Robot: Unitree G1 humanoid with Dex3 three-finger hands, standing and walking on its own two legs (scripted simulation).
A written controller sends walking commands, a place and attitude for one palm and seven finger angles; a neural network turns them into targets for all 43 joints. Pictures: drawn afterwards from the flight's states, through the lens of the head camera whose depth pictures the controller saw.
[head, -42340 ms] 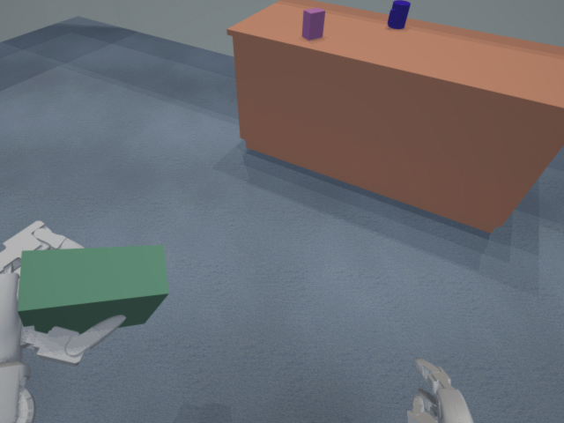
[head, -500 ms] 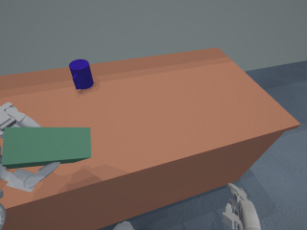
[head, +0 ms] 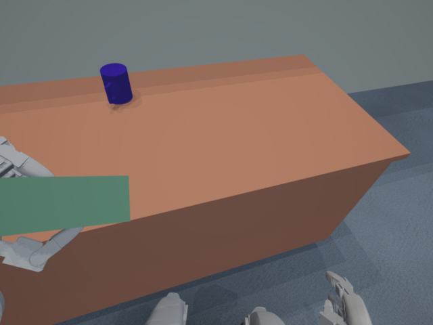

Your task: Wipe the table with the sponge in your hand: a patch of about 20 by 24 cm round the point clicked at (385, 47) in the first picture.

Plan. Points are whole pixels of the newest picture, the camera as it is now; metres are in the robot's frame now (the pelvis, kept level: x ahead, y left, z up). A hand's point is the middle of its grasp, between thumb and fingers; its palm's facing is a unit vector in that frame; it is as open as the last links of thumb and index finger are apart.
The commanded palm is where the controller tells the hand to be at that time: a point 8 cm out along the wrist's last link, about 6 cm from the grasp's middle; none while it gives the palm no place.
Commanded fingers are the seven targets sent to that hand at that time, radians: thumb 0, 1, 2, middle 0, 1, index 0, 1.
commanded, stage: step back with the hand held close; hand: left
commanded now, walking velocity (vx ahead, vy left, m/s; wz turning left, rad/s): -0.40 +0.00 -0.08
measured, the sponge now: (81, 203) +0.23 +0.20 +0.18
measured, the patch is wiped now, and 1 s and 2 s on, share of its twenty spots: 1.00 1.00 1.00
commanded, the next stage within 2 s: stop stepping back and stand still in 0.16 s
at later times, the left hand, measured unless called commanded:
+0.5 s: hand out of the picture +0.08 +0.18 +0.22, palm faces +0.28 -0.87 -0.40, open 9.5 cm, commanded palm +0.04 +0.25 +0.22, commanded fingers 0.00 0.10 1.30 -1.20 -1.60 -1.20 -1.60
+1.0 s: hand out of the picture -0.04 +0.18 +0.21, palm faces +0.36 -0.85 -0.38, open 9.5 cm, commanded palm -0.10 +0.23 +0.22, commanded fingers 0.00 0.10 1.30 -1.20 -1.60 -1.20 -1.60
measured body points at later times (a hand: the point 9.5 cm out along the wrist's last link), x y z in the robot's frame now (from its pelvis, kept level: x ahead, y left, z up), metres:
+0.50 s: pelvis -0.14 -0.02 +0.03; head -0.16 -0.02 +0.48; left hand +0.06 +0.23 +0.24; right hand -0.02 -0.27 -0.07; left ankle -0.11 +0.08 -0.60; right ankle -0.14 -0.15 -0.69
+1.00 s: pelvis -0.27 -0.05 +0.02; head -0.30 -0.06 +0.46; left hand -0.07 +0.23 +0.23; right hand -0.13 -0.28 -0.09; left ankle -0.28 +0.09 -0.63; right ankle -0.20 -0.12 -0.69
